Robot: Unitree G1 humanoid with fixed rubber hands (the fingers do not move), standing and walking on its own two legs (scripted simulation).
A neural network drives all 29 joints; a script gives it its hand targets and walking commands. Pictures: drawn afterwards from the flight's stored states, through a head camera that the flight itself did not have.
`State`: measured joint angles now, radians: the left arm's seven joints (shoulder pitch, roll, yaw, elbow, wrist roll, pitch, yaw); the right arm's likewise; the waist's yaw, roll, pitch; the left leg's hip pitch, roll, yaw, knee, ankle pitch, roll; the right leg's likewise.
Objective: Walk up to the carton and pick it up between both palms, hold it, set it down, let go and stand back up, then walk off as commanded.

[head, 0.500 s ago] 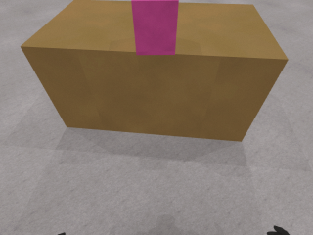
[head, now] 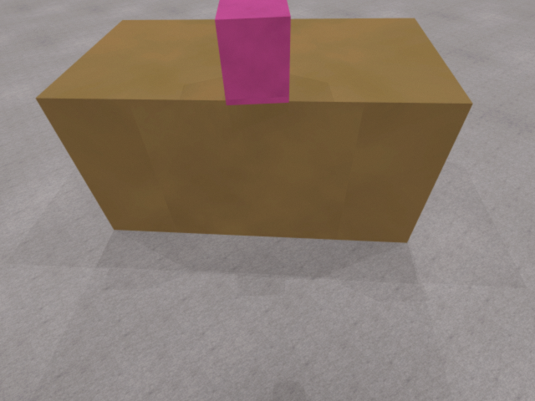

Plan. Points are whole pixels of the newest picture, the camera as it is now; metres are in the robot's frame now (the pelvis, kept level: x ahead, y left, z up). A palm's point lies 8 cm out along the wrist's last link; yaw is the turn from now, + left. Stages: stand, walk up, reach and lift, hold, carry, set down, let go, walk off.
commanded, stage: stand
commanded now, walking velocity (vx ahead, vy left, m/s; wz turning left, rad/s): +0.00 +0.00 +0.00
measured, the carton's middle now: (255, 50) +1.10 +0.06 +0.06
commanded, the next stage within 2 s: none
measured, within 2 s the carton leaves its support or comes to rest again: neither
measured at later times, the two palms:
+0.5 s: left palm out of the picture +0.06 +0.30 -0.12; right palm out of the picture +0.06 -0.31 -0.11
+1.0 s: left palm out of the picture +0.09 +0.30 -0.11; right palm out of the picture +0.09 -0.31 -0.11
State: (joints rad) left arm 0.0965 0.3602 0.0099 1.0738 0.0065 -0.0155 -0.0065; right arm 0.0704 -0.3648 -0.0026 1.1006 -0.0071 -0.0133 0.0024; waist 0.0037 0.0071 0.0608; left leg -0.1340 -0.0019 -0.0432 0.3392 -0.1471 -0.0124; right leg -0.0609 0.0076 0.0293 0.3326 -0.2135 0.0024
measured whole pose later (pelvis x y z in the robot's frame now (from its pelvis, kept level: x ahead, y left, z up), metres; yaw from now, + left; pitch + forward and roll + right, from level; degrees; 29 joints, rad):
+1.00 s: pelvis +0.01 +0.00 +0.00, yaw -2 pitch -2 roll +0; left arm 0.11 0.37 0.01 1.11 0.01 -0.02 0.00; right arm 0.07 -0.38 0.00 1.14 -0.01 -0.02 0.00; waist 0.00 0.00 0.05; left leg -0.12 0.01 -0.01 0.31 -0.15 -0.02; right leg -0.06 0.02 0.06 0.30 -0.20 0.00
